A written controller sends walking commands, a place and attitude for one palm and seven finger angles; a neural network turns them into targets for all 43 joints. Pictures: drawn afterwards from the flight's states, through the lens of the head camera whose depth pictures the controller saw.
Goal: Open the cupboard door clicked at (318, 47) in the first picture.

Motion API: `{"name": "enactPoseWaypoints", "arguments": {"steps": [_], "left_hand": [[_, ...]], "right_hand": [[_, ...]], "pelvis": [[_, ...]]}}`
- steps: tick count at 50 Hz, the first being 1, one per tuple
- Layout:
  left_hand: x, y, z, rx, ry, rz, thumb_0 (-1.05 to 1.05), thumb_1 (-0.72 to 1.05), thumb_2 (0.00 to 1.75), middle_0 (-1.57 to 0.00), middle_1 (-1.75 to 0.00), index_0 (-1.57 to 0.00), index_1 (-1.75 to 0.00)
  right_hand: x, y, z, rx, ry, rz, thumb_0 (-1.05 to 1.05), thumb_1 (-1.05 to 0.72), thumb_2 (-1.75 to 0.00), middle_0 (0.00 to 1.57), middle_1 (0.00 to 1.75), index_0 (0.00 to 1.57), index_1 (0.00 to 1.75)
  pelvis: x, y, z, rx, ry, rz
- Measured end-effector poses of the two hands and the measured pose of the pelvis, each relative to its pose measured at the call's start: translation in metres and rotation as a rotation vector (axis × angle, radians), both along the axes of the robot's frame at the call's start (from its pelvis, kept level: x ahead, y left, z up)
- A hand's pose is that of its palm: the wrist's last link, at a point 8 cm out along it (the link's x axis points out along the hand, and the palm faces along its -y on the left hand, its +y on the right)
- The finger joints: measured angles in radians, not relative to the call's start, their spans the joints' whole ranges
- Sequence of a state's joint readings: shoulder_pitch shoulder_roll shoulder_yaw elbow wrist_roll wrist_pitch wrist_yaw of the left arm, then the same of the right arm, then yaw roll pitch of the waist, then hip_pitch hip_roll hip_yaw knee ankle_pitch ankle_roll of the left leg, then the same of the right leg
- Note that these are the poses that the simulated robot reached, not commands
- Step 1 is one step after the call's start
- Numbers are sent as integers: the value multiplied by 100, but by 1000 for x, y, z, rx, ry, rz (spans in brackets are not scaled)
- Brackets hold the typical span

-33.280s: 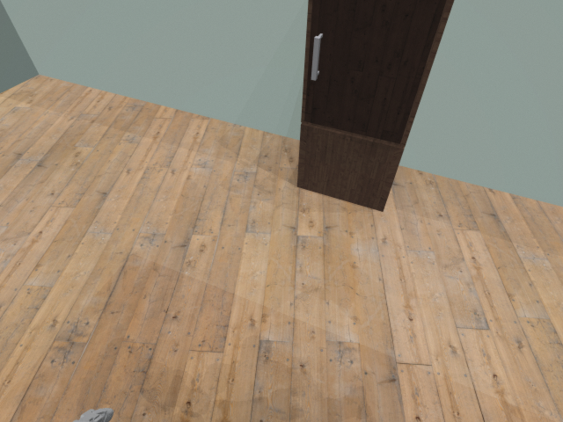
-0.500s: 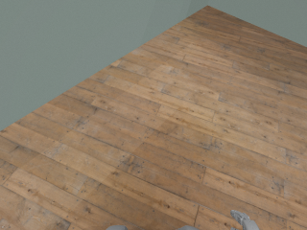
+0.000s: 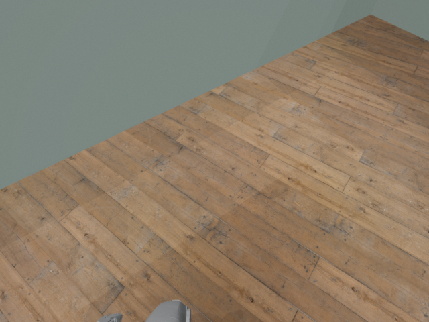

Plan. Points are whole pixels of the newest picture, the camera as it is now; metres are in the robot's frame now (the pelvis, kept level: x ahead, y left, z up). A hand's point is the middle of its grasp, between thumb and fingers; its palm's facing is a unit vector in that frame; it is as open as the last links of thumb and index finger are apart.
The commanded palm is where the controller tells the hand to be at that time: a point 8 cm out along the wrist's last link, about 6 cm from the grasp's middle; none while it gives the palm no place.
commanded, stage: turn to face it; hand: left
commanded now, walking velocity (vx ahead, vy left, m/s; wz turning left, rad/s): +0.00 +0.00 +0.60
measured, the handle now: out of the picture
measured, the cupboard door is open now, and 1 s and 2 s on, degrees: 42 42 42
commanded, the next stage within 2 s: none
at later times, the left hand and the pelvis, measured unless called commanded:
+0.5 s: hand out of the picture +0.08 +0.23 -0.16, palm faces +0.28 -0.92 -0.29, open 7.4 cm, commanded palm none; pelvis +0.03 -0.01 -0.01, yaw +16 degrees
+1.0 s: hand out of the picture -0.04 +0.18 -0.20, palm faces +0.60 -0.76 -0.24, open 7.4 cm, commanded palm none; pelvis +0.05 -0.01 -0.02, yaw +36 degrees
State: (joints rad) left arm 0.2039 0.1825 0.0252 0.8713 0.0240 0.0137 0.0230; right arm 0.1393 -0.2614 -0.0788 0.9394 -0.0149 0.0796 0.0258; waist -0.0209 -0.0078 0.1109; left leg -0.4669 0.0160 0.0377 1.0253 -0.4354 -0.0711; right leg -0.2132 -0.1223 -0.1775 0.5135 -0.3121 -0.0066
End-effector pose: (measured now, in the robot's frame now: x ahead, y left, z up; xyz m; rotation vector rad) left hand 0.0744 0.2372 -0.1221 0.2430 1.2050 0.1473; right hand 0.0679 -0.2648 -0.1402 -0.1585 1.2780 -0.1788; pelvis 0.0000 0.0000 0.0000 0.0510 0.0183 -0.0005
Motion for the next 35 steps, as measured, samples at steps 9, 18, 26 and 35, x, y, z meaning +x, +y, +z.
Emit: {"name": "enactPoseWaypoints", "arguments": {"steps": [9,18,26,35], "left_hand": [[-53,33,-41,-47,70,188,1,91,90,-20,-30,-21,-30],[-43,52,-19,-10,24,270,1,91,90,-20,-30,-20,-29],[-14,31,-2,42,-83,303,1,91,90,-20,-30,-20,-29],[-43,-15,8,37,-51,407,1,91,90,-20,-30,-21,-29]], "right_hand": [[80,35,5,-57,-112,201,1,-91,-90,20,29,20,30],[91,50,16,-63,-81,296,1,-91,-90,21,30,21,30],[99,26,-5,-15,-24,327,1,-90,-90,21,30,21,30],[140,11,-7,8,0,404,1,-91,-90,20,29,20,30]], "pelvis": [[8,18,-22,-35,-1,128],[15,13,-5,-60,9,213],[29,-16,-10,-48,8,302],[44,-36,-2,-10,-8,423]]}}
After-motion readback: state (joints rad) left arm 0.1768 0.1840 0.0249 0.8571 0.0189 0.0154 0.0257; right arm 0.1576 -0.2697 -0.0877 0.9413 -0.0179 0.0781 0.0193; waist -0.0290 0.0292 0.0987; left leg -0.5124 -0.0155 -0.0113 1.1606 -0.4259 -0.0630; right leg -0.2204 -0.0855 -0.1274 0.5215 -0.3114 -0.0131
